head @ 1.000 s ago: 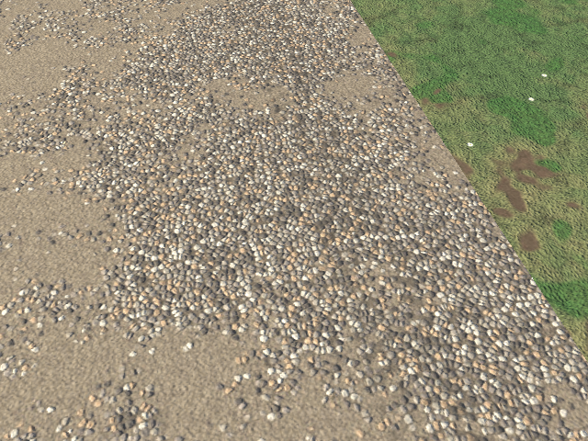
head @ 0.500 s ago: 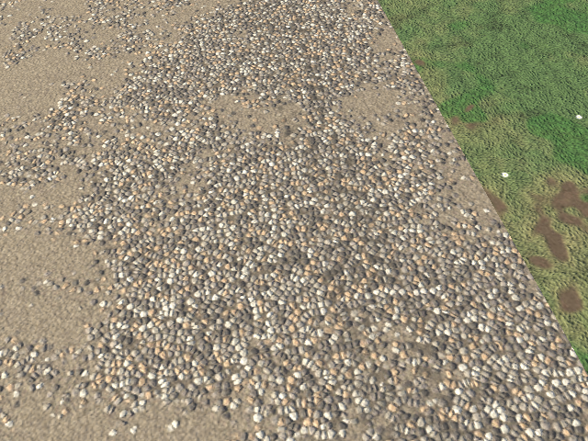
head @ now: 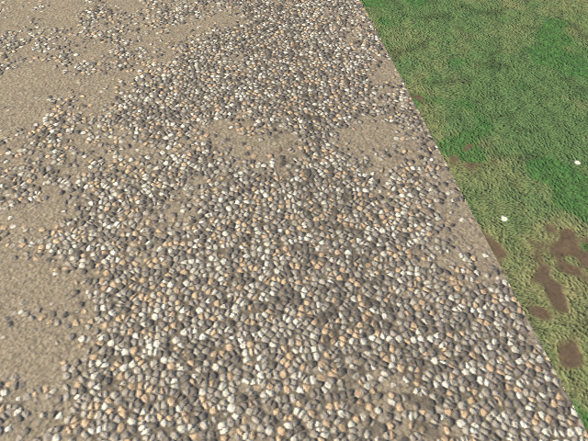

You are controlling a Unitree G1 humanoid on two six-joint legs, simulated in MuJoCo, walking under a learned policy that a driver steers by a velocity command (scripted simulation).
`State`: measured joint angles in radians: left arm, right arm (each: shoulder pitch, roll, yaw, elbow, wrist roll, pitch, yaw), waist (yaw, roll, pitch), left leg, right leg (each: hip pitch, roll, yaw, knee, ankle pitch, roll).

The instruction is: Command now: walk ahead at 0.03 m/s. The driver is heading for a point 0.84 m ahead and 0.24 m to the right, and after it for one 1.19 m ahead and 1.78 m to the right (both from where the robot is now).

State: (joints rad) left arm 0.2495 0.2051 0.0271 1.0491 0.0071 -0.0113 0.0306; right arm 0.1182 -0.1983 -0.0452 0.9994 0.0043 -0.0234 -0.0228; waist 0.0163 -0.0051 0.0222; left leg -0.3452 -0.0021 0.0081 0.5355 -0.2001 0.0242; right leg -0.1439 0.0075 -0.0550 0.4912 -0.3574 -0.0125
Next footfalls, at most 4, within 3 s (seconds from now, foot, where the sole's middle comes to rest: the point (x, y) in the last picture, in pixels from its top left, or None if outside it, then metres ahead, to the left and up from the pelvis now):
1.48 right None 0.49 -0.09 -0.77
1.96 left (296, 315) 0.81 0.03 -0.77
2.48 right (439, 290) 0.90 -0.35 -0.77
2.96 left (449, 199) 1.23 -0.43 -0.77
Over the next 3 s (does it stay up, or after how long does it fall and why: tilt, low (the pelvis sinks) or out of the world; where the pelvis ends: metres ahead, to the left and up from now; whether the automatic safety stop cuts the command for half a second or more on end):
stays up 1.06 -0.37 -0.01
